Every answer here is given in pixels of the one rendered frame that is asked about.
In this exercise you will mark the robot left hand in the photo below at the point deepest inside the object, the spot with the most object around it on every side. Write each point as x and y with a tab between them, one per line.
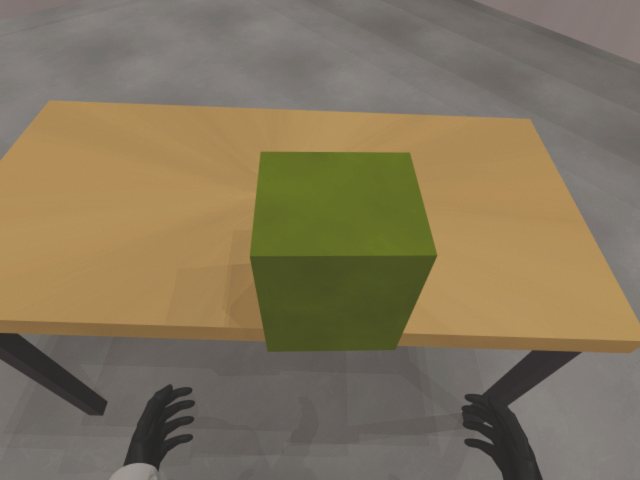
147	443

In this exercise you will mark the carton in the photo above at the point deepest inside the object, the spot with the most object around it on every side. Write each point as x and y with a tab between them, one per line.
341	249

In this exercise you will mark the robot right hand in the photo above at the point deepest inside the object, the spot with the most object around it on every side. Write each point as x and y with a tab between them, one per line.
511	451

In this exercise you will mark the table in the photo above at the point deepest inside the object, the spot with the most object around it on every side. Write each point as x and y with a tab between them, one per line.
135	220

